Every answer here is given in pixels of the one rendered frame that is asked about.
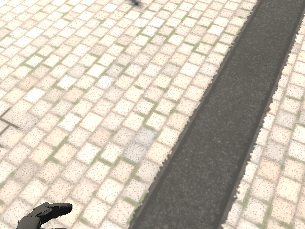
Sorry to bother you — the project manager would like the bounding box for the left robot hand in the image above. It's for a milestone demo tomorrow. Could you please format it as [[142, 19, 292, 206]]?
[[16, 202, 72, 229]]

